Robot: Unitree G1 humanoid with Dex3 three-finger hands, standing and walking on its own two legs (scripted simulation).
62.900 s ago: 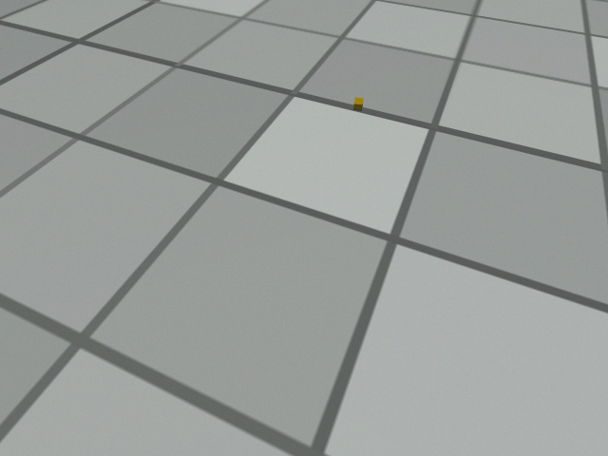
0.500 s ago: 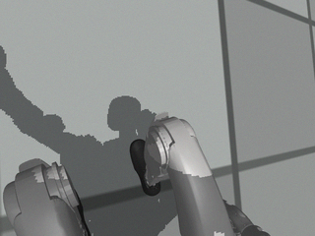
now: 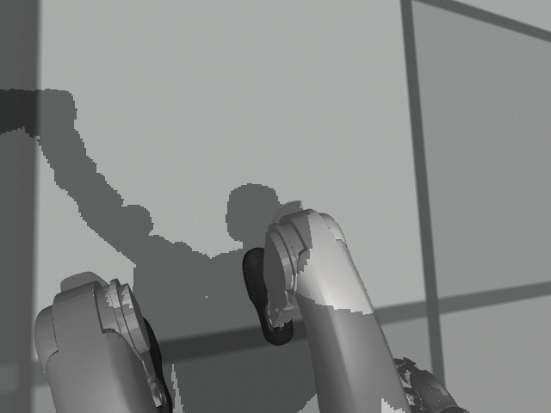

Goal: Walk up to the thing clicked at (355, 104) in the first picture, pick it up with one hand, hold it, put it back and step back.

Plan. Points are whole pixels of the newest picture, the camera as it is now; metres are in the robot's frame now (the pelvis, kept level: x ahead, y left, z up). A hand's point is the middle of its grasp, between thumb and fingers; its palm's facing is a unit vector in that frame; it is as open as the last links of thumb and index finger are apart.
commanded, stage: lift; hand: left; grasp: from above
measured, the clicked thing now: out of the picture +0.57 +0.31 -0.20
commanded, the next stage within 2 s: hold in 1.68 s
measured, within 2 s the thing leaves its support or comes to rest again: neither
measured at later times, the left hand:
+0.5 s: hand out of the picture +0.49 +0.30 -0.03, palm faces -0.45 -0.05 -0.89, open 5.3 cm
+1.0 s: hand out of the picture +0.41 +0.26 +0.16, palm faces -0.47 -0.08 -0.88, open 5.3 cm
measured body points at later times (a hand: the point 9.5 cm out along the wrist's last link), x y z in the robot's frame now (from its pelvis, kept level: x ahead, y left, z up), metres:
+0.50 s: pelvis +0.00 +0.00 +0.06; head +0.23 +0.08 +0.44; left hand +0.51 +0.30 +0.02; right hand +0.09 -0.28 -0.04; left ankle +0.07 +0.11 -0.31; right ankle +0.14 -0.14 -0.31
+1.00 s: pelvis +0.02 -0.01 +0.22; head +0.16 +0.01 +0.65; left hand +0.43 +0.26 +0.21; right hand +0.14 -0.26 +0.09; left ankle +0.07 +0.11 -0.31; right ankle +0.14 -0.14 -0.31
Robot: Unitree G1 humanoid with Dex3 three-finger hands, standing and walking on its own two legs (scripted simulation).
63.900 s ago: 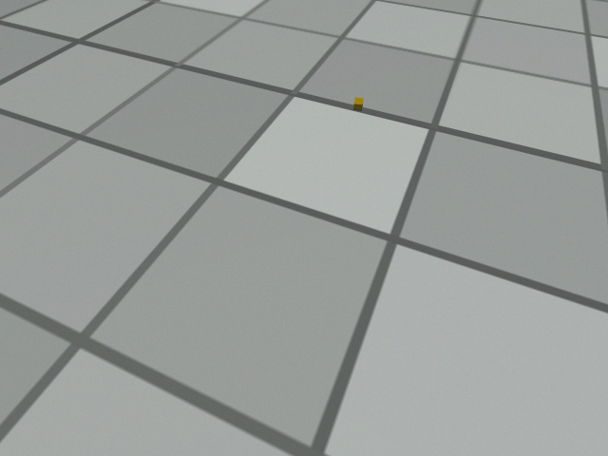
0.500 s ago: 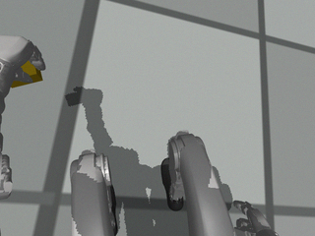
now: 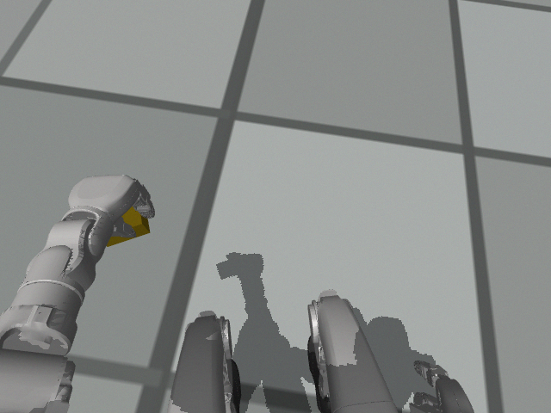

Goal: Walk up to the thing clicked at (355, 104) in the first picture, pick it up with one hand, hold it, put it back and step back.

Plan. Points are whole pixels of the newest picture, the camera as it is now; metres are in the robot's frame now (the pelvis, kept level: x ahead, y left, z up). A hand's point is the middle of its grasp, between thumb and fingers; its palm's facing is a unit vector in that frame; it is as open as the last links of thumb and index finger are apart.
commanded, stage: lift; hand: left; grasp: from above
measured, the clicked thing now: (123, 223) +0.44 +0.23 -0.12
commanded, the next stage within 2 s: hold in 0.68 s
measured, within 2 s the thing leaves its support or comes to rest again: neither
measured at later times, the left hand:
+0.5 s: hand (88, 203) +0.39 +0.20 +0.06, palm faces -0.44 -0.03 -0.90, open 5.3 cm
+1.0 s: hand (51, 168) +0.40 +0.22 +0.12, palm faces -0.47 -0.01 -0.88, open 5.5 cm
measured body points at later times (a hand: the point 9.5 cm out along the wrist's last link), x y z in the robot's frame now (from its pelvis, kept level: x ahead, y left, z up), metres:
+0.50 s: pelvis +0.04 -0.02 +0.13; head +0.11 -0.02 +0.57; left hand +0.41 +0.20 +0.11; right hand +0.13 -0.29 +0.00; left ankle +0.07 +0.11 -0.54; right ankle +0.10 -0.15 -0.54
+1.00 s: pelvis +0.08 -0.01 +0.17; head +0.12 -0.02 +0.62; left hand +0.42 +0.21 +0.17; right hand +0.18 -0.27 +0.04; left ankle +0.07 +0.11 -0.54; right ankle +0.10 -0.15 -0.54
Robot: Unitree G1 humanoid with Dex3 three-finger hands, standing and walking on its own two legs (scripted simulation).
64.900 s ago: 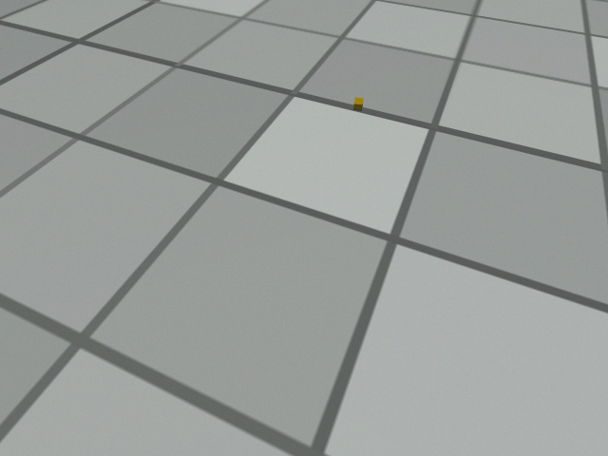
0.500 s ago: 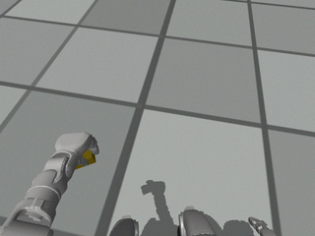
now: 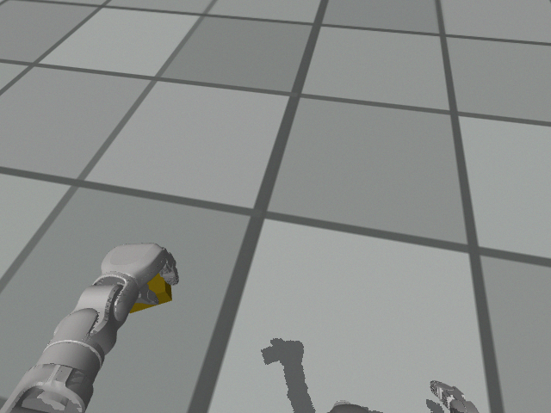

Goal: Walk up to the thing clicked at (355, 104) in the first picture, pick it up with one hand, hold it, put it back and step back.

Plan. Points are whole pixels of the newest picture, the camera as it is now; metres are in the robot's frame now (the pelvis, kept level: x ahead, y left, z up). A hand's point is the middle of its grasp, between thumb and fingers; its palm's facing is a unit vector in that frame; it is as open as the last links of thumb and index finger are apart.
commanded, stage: hold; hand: left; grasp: from above
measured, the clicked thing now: (147, 290) +0.34 +0.24 -0.10
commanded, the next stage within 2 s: crouch in 1.68 s
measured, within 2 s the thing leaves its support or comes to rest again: neither
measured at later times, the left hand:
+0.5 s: hand (142, 288) +0.31 +0.22 -0.02, palm faces -0.45 -0.01 -0.89, open 5.3 cm
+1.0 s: hand (141, 300) +0.28 +0.20 +0.00, palm faces -0.44 -0.01 -0.90, open 5.5 cm
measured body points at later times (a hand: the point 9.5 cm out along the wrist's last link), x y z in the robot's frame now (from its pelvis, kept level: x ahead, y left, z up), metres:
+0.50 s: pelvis +0.00 -0.01 +0.01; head +0.03 -0.03 +0.46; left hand +0.33 +0.21 +0.03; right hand +0.13 -0.27 -0.11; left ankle -0.02 +0.12 -0.71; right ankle +0.02 -0.14 -0.71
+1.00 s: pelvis -0.02 -0.01 +0.02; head -0.01 -0.04 +0.47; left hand +0.30 +0.20 +0.05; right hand +0.13 -0.27 -0.10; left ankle -0.02 +0.12 -0.71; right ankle +0.02 -0.14 -0.71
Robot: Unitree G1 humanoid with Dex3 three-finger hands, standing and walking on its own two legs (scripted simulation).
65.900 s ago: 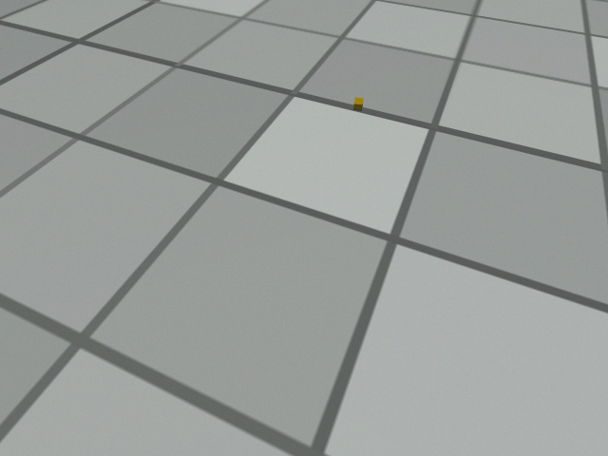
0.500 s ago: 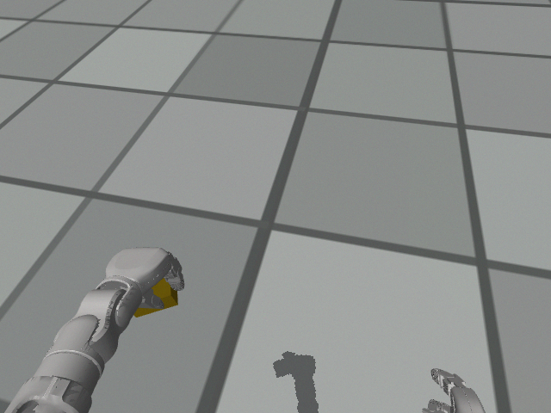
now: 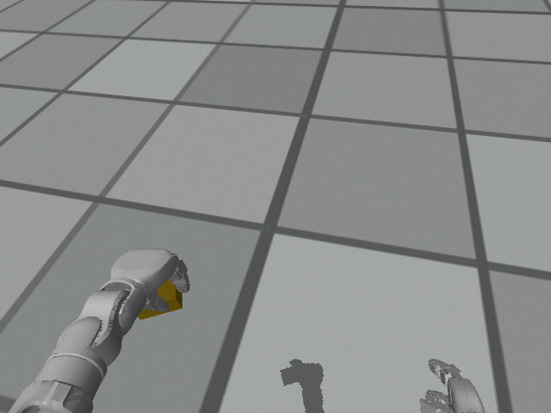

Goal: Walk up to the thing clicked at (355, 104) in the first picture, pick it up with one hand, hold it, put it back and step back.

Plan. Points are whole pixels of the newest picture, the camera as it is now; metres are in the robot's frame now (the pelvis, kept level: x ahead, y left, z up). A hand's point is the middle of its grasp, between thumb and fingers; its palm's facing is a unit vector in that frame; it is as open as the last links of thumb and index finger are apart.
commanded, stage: hold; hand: left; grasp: from above
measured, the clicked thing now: (158, 297) +0.32 +0.23 -0.07
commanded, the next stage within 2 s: crouch in 0.68 s
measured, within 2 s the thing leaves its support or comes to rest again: neither
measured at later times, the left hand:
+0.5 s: hand (153, 289) +0.31 +0.21 -0.01, palm faces -0.45 -0.01 -0.89, open 5.4 cm
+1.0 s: hand (158, 291) +0.31 +0.21 -0.03, palm faces -0.46 -0.01 -0.89, open 5.4 cm
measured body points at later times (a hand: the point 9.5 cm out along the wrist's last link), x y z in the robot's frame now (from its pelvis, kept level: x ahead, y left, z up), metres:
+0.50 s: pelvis +0.01 +0.00 +0.01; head +0.02 -0.03 +0.46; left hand +0.32 +0.21 +0.04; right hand +0.16 -0.25 -0.11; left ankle +0.00 +0.13 -0.73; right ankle +0.04 -0.13 -0.73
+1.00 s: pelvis +0.01 +0.00 +0.01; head +0.03 -0.02 +0.46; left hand +0.33 +0.21 +0.02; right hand +0.16 -0.26 -0.11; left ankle +0.00 +0.13 -0.73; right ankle +0.04 -0.13 -0.73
